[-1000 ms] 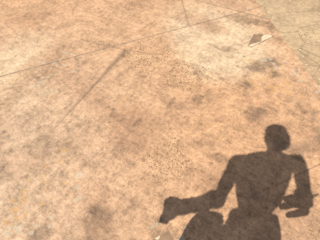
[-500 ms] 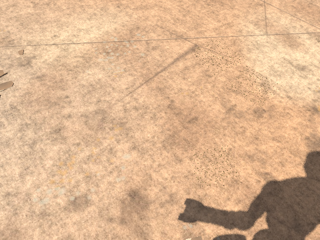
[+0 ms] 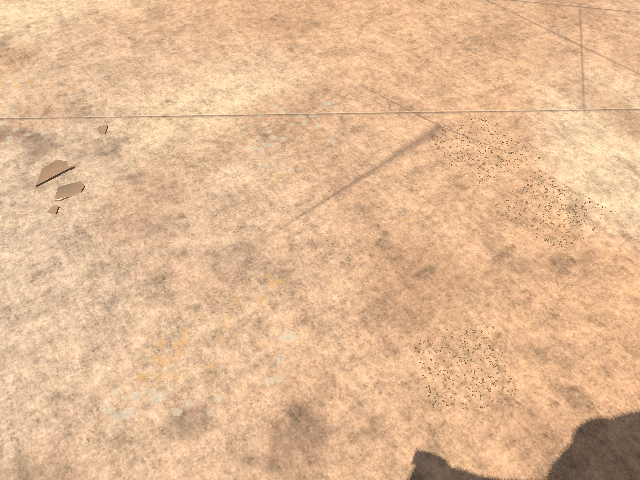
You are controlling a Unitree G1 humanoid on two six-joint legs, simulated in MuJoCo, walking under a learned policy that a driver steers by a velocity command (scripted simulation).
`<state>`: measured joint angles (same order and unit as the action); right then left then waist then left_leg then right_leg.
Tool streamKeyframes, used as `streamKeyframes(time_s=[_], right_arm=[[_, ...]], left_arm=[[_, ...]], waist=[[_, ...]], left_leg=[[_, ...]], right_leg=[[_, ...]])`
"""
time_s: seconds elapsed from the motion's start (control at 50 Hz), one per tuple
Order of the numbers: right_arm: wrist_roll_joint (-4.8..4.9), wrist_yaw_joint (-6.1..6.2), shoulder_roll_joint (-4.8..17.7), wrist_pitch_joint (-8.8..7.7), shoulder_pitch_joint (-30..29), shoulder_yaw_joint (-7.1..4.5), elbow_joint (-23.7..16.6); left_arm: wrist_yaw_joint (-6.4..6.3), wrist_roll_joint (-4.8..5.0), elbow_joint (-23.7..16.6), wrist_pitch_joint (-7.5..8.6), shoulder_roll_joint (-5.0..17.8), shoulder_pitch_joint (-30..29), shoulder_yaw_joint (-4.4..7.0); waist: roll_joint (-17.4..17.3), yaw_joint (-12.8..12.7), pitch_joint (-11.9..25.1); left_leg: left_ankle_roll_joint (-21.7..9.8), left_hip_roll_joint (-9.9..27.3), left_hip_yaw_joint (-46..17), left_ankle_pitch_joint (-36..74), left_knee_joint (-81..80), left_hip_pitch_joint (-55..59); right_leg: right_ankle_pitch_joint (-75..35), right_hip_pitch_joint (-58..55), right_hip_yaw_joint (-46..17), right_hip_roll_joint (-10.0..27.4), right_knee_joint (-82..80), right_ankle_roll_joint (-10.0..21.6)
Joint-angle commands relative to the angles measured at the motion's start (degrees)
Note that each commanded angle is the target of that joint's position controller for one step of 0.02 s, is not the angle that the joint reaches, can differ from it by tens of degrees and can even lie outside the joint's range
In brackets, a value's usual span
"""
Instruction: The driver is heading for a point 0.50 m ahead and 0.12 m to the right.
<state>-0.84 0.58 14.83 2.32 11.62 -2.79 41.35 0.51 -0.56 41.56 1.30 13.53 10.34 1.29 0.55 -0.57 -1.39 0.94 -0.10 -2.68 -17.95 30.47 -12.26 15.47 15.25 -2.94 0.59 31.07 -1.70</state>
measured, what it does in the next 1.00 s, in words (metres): steps on the spot, turning right: left foot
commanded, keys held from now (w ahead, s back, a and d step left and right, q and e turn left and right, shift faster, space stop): e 0.60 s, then no key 0.20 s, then w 0.20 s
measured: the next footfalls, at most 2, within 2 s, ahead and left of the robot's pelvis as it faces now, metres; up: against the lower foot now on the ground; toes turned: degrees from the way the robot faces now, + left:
left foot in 0.72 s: +0.07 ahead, +0.10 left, +0.00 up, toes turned -27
right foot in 1.08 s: -0.02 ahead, -0.13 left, +0.00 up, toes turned -24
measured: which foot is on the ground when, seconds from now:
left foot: down 0.00-0.24, up 0.26-0.70, down 0.72-1.00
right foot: down 0.00-0.72, up 0.74-1.00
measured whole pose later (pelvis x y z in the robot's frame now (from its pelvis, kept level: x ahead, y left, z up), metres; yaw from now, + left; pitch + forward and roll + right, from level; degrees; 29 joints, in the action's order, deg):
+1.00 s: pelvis +0.00 +0.00 +0.01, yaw -24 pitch +1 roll -1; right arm 0.7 1.2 14.5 -0.7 15.7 -2.5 41.9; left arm -0.2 0.9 38.3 -0.4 16.8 12.6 3.4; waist 0.5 2.3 0.3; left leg -1.0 0.5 -2.7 -13.8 22.6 -10.3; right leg 24.3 19.3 -1.7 -0.3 41.8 -2.8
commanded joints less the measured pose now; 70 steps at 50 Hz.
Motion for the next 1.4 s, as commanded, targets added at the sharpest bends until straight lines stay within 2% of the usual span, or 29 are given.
streamKeyframes(time_s=[0.02, 0.14, 0.18, 0.22, 0.24, 0.26, 0.28, 0.3, 0.34, 0.42, 0.5, 0.68, 0.7, 0.72, 0.74, 0.76, 0.78, 0.84, 0.96, 1.02, 1.06, 1.08, 1.1, 1.12, 1.14, 1.16, 1.22, 1.32, 1.4], right_arm=[[-0.11, 0.93, 9.27, -1.42, -0.01, -2.76, -3.74], [0.48, 2.78, 9.92, -1.47, -1.07, -3.33, -5.7], [0.99, 2.94, 10.67, -1.67, -3.02, -3.64, -6.2], [1.95, 3.04, 10.58, -1.23, -4.24, -3.82, -6.28], [1.83, 2.91, 9.15, -1.08, -1.35, -3.68, -5.57], [-0.18, 2.92, 5.71, -1.15, -0.62, -2.73, -7.79], [0.18, 3.15, 5.78, -1.49, -6.27, -2.4, -9.59], [1.02, 2.99, 7.13, -1.52, -5.24, -2.78, -9.15], [0.56, 2.94, 8.37, -1.51, -3.48, -3.39, -6.8], [0.96, 2.26, 6.29, -1.58, -2.77, -3.0, -5.71], [1.08, 1.99, 5.44, -1.95, -5.49, -2.5, -6.01], [1.48, -0.39, 6.15, -4.28, -1.33, -2.88, -4.09], [0.9, -0.48, 6.58, -4.42, -0.64, -3.01, -3.84], [-0.32, -0.31, 9.51, -4.38, -0.31, -3.4, -4.61], [-1.6, -0.27, 13.35, -4.0, -2.25, -3.9, -4.75], [-1.98, -0.22, 11.15, -4.36, -3.12, -3.6, -5.53], [-1.12, 0.08, 9.8, -4.49, -4.82, -3.1, -5.94], [1.15, 0.57, 6.42, -4.52, -4.31, -1.68, -4.67], [1.52, 1.07, 11.1, -3.56, 3.61, -2.79, -2.66], [2.48, 0.43, 12.11, -3.54, 4.26, -2.86, -2.17], [2.63, 0.07, 10.27, -3.73, 3.77, -2.12, -2.14], [1.96, -0.28, 6.98, -4.37, 2.44, -1.0, -2.6], [0.82, -0.81, 1.45, -5.37, -0.46, 0.64, -4.81], [2.08, -0.51, 5.04, -6.51, -3.32, -0.32, -7.85], [2.97, -0.5, 9.17, -7.01, -3.33, -1.7, -7.42], [3.4, -1.03, 9.51, -7.11, -1.74, -1.92, -6.21], [2.4, -2.12, 7.34, -7.0, -1.55, -1.63, -4.64], [2.28, -2.8, 4.33, -6.53, -4.94, -0.38, -5.58], [2.21, -4.09, 2.94, -6.92, -12.0, 0.71, -8.27]], left_arm=[[-0.66, 0.84, -5.54, 0.13, 8.5, -3.89, 2.48], [-0.41, 1.13, -7.32, -1.28, 7.63, -1.3, 3.55], [0.27, 1.42, -7.71, -1.69, 6.71, -0.61, 3.56], [0.79, 1.44, -6.73, -1.82, 6.99, 2.5, 4.0], [0.72, 0.99, -7.03, -1.73, 9.38, 3.35, 4.83], [-0.01, 0.77, -8.81, -1.57, 17.41, 3.66, 6.72], [0.5, -0.95, -8.91, -0.57, 16.28, 7.75, 5.79], [0.64, -1.33, -9.16, 0.48, 14.83, 6.14, 5.16], [-0.22, 0.39, -9.68, 0.44, 13.71, 1.34, 4.97], [-1.7, 0.95, -10.08, -1.16, 12.45, 0.41, 4.37], [-2.55, 1.06, -10.36, -2.09, 13.17, 0.82, 4.95], [-2.06, 1.66, -11.25, -3.74, 12.45, -2.86, 4.88], [-2.19, 1.8, -10.84, -3.77, 11.43, -1.76, 4.52], [-2.12, 0.98, -10.61, -3.56, 9.06, 0.46, 3.74], [-2.1, 1.05, -11.64, -2.97, 8.97, 1.1, 3.86], [-2.33, 0.14, -11.44, -2.35, 12.83, -0.12, 5.09], [-2.24, 0.69, -10.4, -2.29, 14.84, 0.17, 6.0], [-2.09, 0.48, -7.8, -3.18, 9.56, 2.22, 4.66], [-0.74, 1.53, -9.82, -0.23, 6.5, -5.47, 2.58], [-0.16, 1.95, -7.85, 1.33, 7.28, -1.53, 2.91], [-0.16, 1.92, -5.19, 1.83, 7.5, 4.1, 3.27], [-0.61, 2.06, -4.12, 1.96, 8.32, 9.37, 3.54], [-1.23, 1.35, -3.27, 1.95, 12.54, 15.85, 4.39], [-0.47, 0.8, -2.48, 2.23, 17.85, 18.06, 6.03], [-0.18, 0.72, -2.82, 3.01, 13.8, 15.77, 4.81], [-0.16, 0.63, -3.1, 3.58, 10.89, 13.43, 3.86], [-0.27, 0.33, -3.39, 3.83, 9.16, 10.04, 3.12], [-0.63, -0.04, -1.85, 4.15, 9.47, 10.01, 3.11], [-1.0, 0.79, 0.7, 4.22, 11.46, 12.48, 3.44]], waist=[[-5.82, 1.23, 1.26], [-11.81, 0.71, 1.45], [-9.57, 0.16, 1.36], [-7.66, -1.17, 2.88], [-1.95, -0.56, 2.91], [15.19, 1.43, 2.8], [15.8, -3.2, 6.39], [10.38, -1.82, 6.17], [3.07, 0.27, 5.48], [5.11, 0.93, 7.22], [6.59, -0.43, 6.55], [8.6, 1.03, 7.27], [7.16, 1.28, 7.31], [-0.5, 0.07, 7.8], [-13.49, -2.4, 3.82], [-13.5, -0.39, 3.47], [-10.15, -0.68, 2.68], [-7.82, -0.36, 2.67], [-11.27, 4.98, -0.03], [-10.26, 2.88, -0.58], [-7.92, -0.42, 0.59], [-6.3, -3.02, 3.59], [5.08, -5.34, 6.69], [13.19, -6.15, 3.12], [8.54, -5.14, -1.74], [8.39, -3.68, -3.94], [5.82, -2.25, -4.89], [4.29, -2.79, -4.64], [3.3, -4.82, -6.84]], left_leg=[[-3.74, 5.13, -4.52, 6.25, -6.36, 0.77], [-12.38, 17.93, -11.75, 17.16, -8.59, 0.03], [-12.01, 18.33, -9.03, 22.21, -6.61, -0.44], [-8.3, 14.77, -3.27, 19.12, -1.27, -2.72], [-4.71, 10.71, 1.39, 10.81, 6.38, -6.09], [2.18, 1.18, 9.09, -8.35, 23.79, -20.05], [2.42, -2.63, -0.72, -23.01, 35.41, -24.45], [2.18, -1.07, -3.67, -20.78, 41.0, -25.93], [1.99, 0.85, -3.66, -11.79, 39.86, -26.34], [3.78, -0.46, -2.03, -4.29, 32.62, -20.53], [4.54, -1.31, -2.69, -3.45, 20.28, -18.01], [0.93, -2.08, -0.67, 3.79, -4.1, -2.71], [-0.31, -0.25, -1.43, 8.88, -8.91, 1.9], [-3.59, 9.04, -10.2, 11.96, -12.03, 6.52], [-11.75, 17.54, -21.37, 19.46, -14.26, 4.43], [-17.68, 22.36, -26.38, 18.36, -15.28, -0.35], [-17.21, 20.07, -23.15, 16.49, -14.91, -0.61], [-12.18, 12.7, -15.19, 1.92, -15.35, 3.71], [-12.45, 11.96, -13.96, -6.69, -19.21, 5.69], [-13.02, 12.08, -13.2, -6.19, -18.21, 0.66], [-11.06, 10.47, -11.45, -5.17, -14.55, -5.78], [-8.27, 8.33, -8.82, -5.16, -8.72, -11.72], [-3.62, 1.91, -0.51, -7.6, 8.62, -22.85], [-2.28, -0.22, 1.99, -14.97, 20.07, -33.0], [-2.53, 3.18, -1.0, -13.2, 28.25, -37.24], [-3.33, 4.49, -1.88, -7.67, 30.86, -39.22], [-2.82, 6.62, -1.63, 4.16, 31.01, -38.53], [0.14, 4.41, -0.01, 16.78, 19.74, -32.21], [-1.48, 3.19, 3.62, 22.69, 7.5, -26.58]], right_leg=[[-8.85, 4.03, -0.99, 0.0, 1.02, 1.99], [10.38, 10.56, 2.65, -0.2, 17.01, 2.07], [12.48, 9.6, 3.97, 0.74, 15.28, 2.92], [0.64, 2.18, 5.6, -0.98, 4.81, 4.3], [-9.38, -2.14, -0.29, 0.31, -2.23, 6.05], [-22.19, -8.52, -24.32, 13.93, -9.33, 13.81], [-26.72, -9.47, -35.44, 20.28, -13.36, 22.55], [-26.3, -10.04, -31.12, 19.5, -12.17, 22.28], [-22.45, -9.12, -22.25, 14.07, -10.08, 16.46], [-22.03, -7.24, -16.87, 9.06, -10.69, 14.6], [-12.17, -7.19, -19.68, 8.37, -11.5, 14.67], [-12.13, -3.4, -25.19, 6.44, -7.55, 12.18], [-9.04, -0.8, -23.73, 4.55, -5.93, 9.93], [1.22, 4.25, -18.82, 0.54, 1.27, 6.42], [15.22, 12.89, -8.15, -8.51, 9.56, 2.97], [20.85, 12.8, -7.68, -6.25, 22.01, 0.18], [18.17, 13.58, -8.34, -5.64, 28.86, -0.78], [8.67, 16.5, -7.22, -4.02, 30.32, -2.85], [9.85, 11.54, 3.23, -1.34, 9.77, -1.34], [4.12, 1.08, 5.12, -2.5, -2.89, 1.64], [-3.27, -11.38, 5.26, -2.76, -10.65, 3.68], [-2.34, -20.89, 0.61, 1.13, -10.33, 4.79], [3.84, -30.07, -15.12, 12.31, -13.01, 8.6], [13.7, -25.97, -31.65, 21.86, -19.21, 16.62], [19.7, -23.16, -32.15, 21.43, -20.75, 18.38], [19.96, -22.44, -27.17, 18.61, -21.38, 16.53], [1.27, -19.37, -14.0, 13.83, -23.43, 12.9], [-15.34, -13.21, 0.85, 10.33, -24.65, 11.5], [-17.61, -12.58, 5.34, 11.92, -26.05, 10.83]])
